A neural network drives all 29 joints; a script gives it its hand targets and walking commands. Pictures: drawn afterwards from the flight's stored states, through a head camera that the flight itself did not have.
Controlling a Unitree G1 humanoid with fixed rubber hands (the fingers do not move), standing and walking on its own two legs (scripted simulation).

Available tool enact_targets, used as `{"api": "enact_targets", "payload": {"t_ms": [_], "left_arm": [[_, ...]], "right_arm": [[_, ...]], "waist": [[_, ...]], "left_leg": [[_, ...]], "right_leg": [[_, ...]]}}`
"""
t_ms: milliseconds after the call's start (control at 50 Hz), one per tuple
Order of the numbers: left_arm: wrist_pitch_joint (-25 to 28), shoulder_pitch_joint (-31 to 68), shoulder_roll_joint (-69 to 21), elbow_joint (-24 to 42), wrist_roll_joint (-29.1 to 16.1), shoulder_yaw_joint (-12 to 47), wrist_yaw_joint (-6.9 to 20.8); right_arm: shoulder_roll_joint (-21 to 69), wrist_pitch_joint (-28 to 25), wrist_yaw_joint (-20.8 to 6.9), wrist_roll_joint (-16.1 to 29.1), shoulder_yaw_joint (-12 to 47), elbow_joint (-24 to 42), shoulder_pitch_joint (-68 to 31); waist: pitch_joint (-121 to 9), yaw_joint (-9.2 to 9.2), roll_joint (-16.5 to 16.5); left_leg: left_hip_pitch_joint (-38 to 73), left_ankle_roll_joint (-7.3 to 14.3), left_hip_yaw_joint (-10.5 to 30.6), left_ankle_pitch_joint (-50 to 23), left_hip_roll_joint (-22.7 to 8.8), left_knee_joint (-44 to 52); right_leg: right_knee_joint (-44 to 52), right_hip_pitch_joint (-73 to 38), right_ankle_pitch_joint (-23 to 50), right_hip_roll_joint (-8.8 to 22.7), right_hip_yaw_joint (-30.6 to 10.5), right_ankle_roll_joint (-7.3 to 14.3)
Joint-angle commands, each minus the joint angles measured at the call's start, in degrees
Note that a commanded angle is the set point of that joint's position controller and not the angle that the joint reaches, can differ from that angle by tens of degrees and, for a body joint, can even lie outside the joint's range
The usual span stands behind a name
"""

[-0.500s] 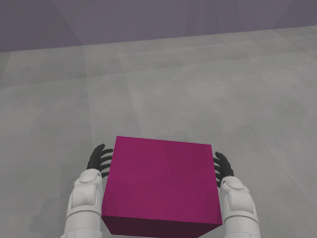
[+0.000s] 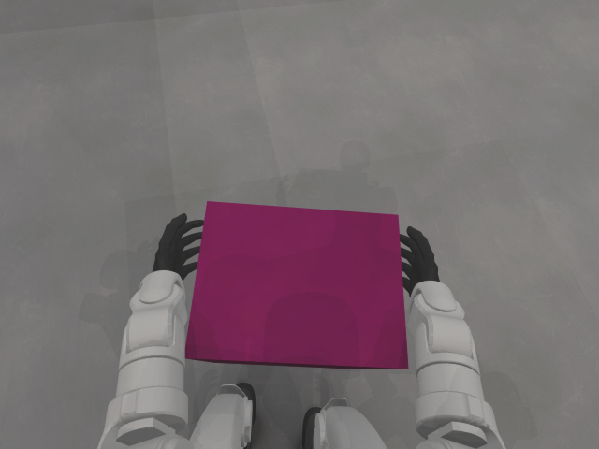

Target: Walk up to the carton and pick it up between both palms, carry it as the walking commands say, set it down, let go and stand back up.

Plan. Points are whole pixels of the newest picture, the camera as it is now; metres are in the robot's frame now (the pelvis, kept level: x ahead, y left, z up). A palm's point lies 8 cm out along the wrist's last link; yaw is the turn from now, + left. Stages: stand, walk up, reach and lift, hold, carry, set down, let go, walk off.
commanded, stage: set down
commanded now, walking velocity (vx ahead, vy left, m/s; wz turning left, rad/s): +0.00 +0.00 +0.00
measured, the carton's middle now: (293, 298) +0.34 +0.00 -0.14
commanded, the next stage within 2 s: none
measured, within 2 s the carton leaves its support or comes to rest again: neither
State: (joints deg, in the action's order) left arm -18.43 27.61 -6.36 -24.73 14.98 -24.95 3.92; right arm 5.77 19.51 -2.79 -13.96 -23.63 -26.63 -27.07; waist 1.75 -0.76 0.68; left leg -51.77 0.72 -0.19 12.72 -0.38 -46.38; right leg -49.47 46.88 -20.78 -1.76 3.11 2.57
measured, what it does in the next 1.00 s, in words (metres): lowers itself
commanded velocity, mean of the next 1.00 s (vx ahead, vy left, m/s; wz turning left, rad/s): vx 0.00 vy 0.00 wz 0.00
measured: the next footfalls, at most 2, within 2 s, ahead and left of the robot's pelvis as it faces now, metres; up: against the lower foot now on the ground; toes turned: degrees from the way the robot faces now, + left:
none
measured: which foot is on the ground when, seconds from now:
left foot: down 0.00-1.00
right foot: down 0.00-1.00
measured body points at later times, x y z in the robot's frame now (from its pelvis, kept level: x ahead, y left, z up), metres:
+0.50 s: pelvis -0.03 +0.02 -0.08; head +0.19 +0.02 +0.31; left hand +0.40 +0.16 -0.15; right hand +0.39 -0.19 -0.15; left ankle +0.09 +0.11 -0.69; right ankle +0.02 -0.09 -0.69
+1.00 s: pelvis -0.03 +0.01 -0.15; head +0.23 +0.00 +0.21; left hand +0.44 +0.15 -0.24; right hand +0.43 -0.19 -0.24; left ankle +0.09 +0.12 -0.69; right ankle +0.02 -0.09 -0.69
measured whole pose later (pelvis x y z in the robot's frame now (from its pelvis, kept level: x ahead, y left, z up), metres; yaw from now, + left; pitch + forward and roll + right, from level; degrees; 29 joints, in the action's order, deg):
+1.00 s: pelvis -0.03 +0.01 -0.15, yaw -5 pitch +41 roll -1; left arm -20.4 47.7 -3.0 -26.2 9.3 -27.1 -2.5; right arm -5.8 20.3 -1.6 -6.9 -20.6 -35.5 -51.1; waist -6.1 0.7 0.1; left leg -101.8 0.3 0.7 21.4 1.2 -83.5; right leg -87.3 98.0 -30.2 -3.8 0.4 1.3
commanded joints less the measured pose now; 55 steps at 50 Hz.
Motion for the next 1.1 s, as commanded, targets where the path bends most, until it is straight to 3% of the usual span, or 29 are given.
{"api": "enact_targets", "payload": {"t_ms": [0,20,60,80,100,120,140,200,220,300,320,360,400,440,480,500,580,600,620,680,760,780,800,840,920,960,1000,1040,1080], "left_arm": [[1.08,31.9,-50.79,-1.3,-7.37,37.39,13.17],[1.24,32.69,-50.57,-1.24,-7.46,37.37,13.19],[0.98,33.14,-51.37,-1.32,-7.24,38.0,12.84],[0.63,33.04,-51.2,-2.12,-6.88,36.91,12.55],[0.6,34.63,-51.78,-0.93,-7.39,38.13,12.49],[0.23,33.84,-52.27,-2.31,-6.99,37.51,12.24],[0.16,34.41,-52.82,-2.27,-7.19,37.84,12.2],[-0.32,36.77,-54.02,-2.02,-7.49,38.02,11.64],[-0.66,37.21,-54.11,-2.15,-7.61,38.51,11.44],[-0.91,40.25,-54.45,-1.27,-8.0,38.24,10.3],[-1.12,40.22,-55.69,-1.45,-8.07,38.48,9.89],[-0.9,41.69,-55.07,-0.85,-8.63,38.83,9.68],[-1.26,44.5,-55.0,-1.03,-9.07,39.16,9.58],[-1.44,46.83,-54.71,0.25,-9.69,40.21,9.29],[-1.84,47.97,-55.32,-0.09,-10.4,40.37,8.84],[-2.03,47.83,-54.97,0.15,-10.03,39.56,8.47],[-2.35,52.31,-54.48,0.75,-11.11,39.91,8.08],[-2.69,51.98,-54.89,-0.35,-10.89,39.42,7.88],[-2.81,52.19,-55.29,-0.55,-10.86,39.38,7.8],[-3.17,53.71,-54.13,-0.88,-11.28,38.9,7.5],[-2.67,54.92,-51.92,-0.95,-11.89,37.86,7.29],[-2.56,55.05,-52.05,-1.38,-12.2,38.19,7.22],[-2.48,55.37,-51.54,-1.76,-12.09,37.64,7.03],[-2.24,55.24,-51.14,-1.72,-12.5,37.81,7.0],[-1.25,57.1,-49.66,-1.25,-13.81,37.92,6.67],[-1.01,58.87,-48.11,-1.27,-13.92,37.6,7.0],[-0.85,60.59,-46.1,-3.15,-13.72,35.39,6.98],[-0.56,60.55,-46.91,-2.29,-14.32,36.67,6.87],[-0.19,60.74,-46.37,-2.27,-14.76,35.87,6.38]], "right_arm": [[50.17,-3.4,-13.38,9.33,34.27,2.78,-34.13],[49.63,-3.52,-13.48,9.54,34.71,3.32,-35.29],[49.45,-3.45,-13.95,9.66,33.84,1.95,-35.92],[48.81,-3.2,-14.3,10.13,33.89,1.48,-37.06],[48.98,-3.24,-14.56,10.34,34.55,2.66,-37.57],[48.24,-3.21,-14.79,10.94,34.96,2.39,-38.58],[47.87,-3.26,-14.94,11.02,35.14,3.7,-40.37],[48.22,-2.59,-15.68,10.77,33.87,0.66,-40.79],[48.0,-2.41,-15.92,10.81,33.42,0.71,-41.31],[46.66,-2.58,-17.42,12.11,33.3,-0.24,-45.5],[46.03,-2.76,-17.57,12.39,33.41,0.06,-45.76],[45.99,-2.75,-17.77,12.12,33.69,0.63,-47.75],[45.76,-2.4,-17.98,12.51,32.55,-1.43,-47.83],[45.37,-2.17,-18.18,13.15,33.07,-0.35,-49.85],[44.67,-1.91,-18.37,13.06,32.71,-1.0,-50.71],[44.31,-1.88,-18.71,13.84,32.76,-1.06,-52.19],[44.61,-1.23,-18.89,14.43,32.84,-1.58,-54.68],[44.48,-1.08,-18.89,14.76,33.02,-1.79,-55.57],[43.18,-1.03,-18.85,13.99,32.6,-1.69,-55.62],[42.64,-0.81,-18.47,15.24,33.45,-1.61,-58.1],[44.05,-0.67,-17.8,15.07,34.01,-1.88,-58.67],[43.59,-0.86,-17.54,15.06,33.81,-2.45,-58.26],[44.26,-0.91,-17.41,15.72,34.09,-2.12,-59.23],[42.75,-1.15,-16.9,16.1,34.58,-2.42,-58.51],[42.8,-1.78,-15.32,16.36,35.52,-1.47,-60.24],[42.37,-1.88,-14.55,16.85,35.7,-1.13,-61.29],[42.68,-1.94,-13.57,17.29,35.9,-2.39,-63.92],[42.68,-1.97,-12.91,17.13,35.64,-4.29,-62.6],[43.46,-2.34,-12.02,17.82,36.6,-2.93,-63.07]], "waist": [[-48.8,-0.97,-1.2],[-49.19,-1.15,0.36],[-50.49,-1.52,-1.51],[-51.24,-0.14,-2.29],[-53.22,-1.07,-2.24],[-53.66,-0.34,-2.23],[-55.13,-1.02,-1.02],[-56.54,-1.08,-2.49],[-57.29,-1.91,-2.54],[-59.13,-0.55,-3.69],[-60.86,-1.55,-4.11],[-62.69,-2.45,-0.64],[-62.46,-2.03,-3.02],[-66.47,-2.91,-2.24],[-66.27,-2.92,-1.87],[-67.06,-1.2,-3.12],[-70.18,-1.87,-1.78],[-70.5,-1.42,-3.13],[-69.92,-2.11,-2.76],[-71.36,-0.18,-3.14],[-73.58,-0.39,0.45],[-73.43,-0.94,-0.02],[-74.45,0.48,-0.38],[-75.63,0.53,-1.2],[-78.18,-0.81,0.54],[-78.24,0.39,0.45],[-76.03,2.48,1.29],[-77.78,1.38,0.52],[-81.73,1.92,1.1]], "left_leg": [[23.8,1.6,4.7,-13.52,6.09,-3.53],[22.5,1.8,4.91,-12.82,5.95,-4.28],[22.41,1.6,5.15,-14.21,5.94,-5.52],[22.16,1.47,4.73,-13.18,5.85,-6.18],[22.6,1.59,4.77,-13.11,5.98,-7.2],[21.81,1.38,4.82,-13.61,6.02,-7.49],[21.31,1.43,4.99,-12.78,6.13,-8.46],[20.0,1.11,5.05,-11.51,6.19,-9.73],[20.28,1.11,5.47,-10.68,5.93,-10.36],[19.56,0.71,5.96,-11.0,5.98,-12.78],[20.71,0.65,6.44,-10.24,5.91,-13.41],[18.4,0.83,6.21,-9.94,5.86,-15.56],[16.58,0.56,5.84,-8.22,5.96,-16.37],[16.11,0.51,5.7,-7.71,6.07,-18.43],[16.42,0.21,6.43,-7.44,6.05,-18.93],[15.36,0.18,5.94,-7.3,6.25,-19.88],[13.19,0.35,5.74,-4.79,6.09,-22.4],[12.71,0.18,5.23,-4.14,6.15,-23.02],[10.41,-0.14,5.05,-4.57,6.39,-23.39],[9.07,-0.15,4.34,-4.42,6.47,-25.15],[4.08,-0.01,2.86,-7.44,6.93,-28.33],[3.43,-0.24,2.93,-8.27,6.95,-28.73],[3.02,-0.1,2.57,-8.74,7.06,-29.39],[2.16,-0.38,2.42,-10.78,7.07,-30.69],[-2.78,-0.42,1.9,-10.89,7.49,-34.02],[-6.82,-0.49,1.19,-11.22,7.46,-34.72],[-10.87,-0.17,0.27,-7.25,7.51,-35.85],[-11.36,-0.91,0.38,-9.19,7.6,-36.26],[-12.2,-0.93,-0.04,-11.74,7.8,-38.15]], "right_leg": [[3.91,-8.44,19.96,-2.89,-9.32,-1.92],[2.98,-7.82,19.62,-3.03,-9.11,-2.05],[1.48,-4.94,19.17,-3.39,-8.58,-2.03],[0.86,-3.17,17.12,-3.65,-8.21,-1.92],[0.14,-1.69,16.75,-3.86,-8.12,-1.77],[-0.46,-1.38,17.15,-4.07,-7.79,-1.71],[-1.45,-0.86,16.36,-4.26,-7.45,-1.91],[-3.61,4.58,13.89,-4.91,-6.69,-1.33],[-4.4,6.7,12.69,-5.06,-6.25,-1.47],[-7.77,14.76,11.11,-5.67,-5.62,-0.9],[-8.24,15.25,10.57,-5.56,-5.67,-0.82],[-9.7,16.68,10.11,-5.77,-5.24,-1.21],[-10.76,19.0,8.68,-5.73,-5.43,-0.91],[-12.4,20.59,8.13,-6.2,-4.84,-1.09],[-14.05,23.78,7.89,-6.57,-4.11,-1.03],[-14.73,24.72,6.74,-6.44,-4.56,-0.82],[-17.22,26.66,5.31,-6.59,-4.22,-1.0],[-17.75,27.17,4.78,-6.64,-4.31,-1.0],[-18.21,27.48,5.2,-6.77,-3.95,-0.86],[-20.05,28.07,4.59,-6.69,-4.27,-1.02],[-22.25,27.24,7.52,-7.25,-3.88,-1.66],[-22.92,27.64,8.71,-7.32,-3.79,-1.63],[-23.7,27.69,8.96,-7.29,-4.21,-1.74],[-24.79,28.4,10.93,-7.25,-4.44,-1.9],[-27.22,27.14,12.78,-7.26,-4.41,-2.31],[-28.31,25.18,15.04,-7.14,-5.15,-2.44],[-29.04,26.53,10.49,-6.75,-5.61,-2.99],[-30.48,25.3,13.74,-7.11,-5.16,-2.88],[-32.03,23.32,17.17,-7.27,-5.6,-3.09]]}}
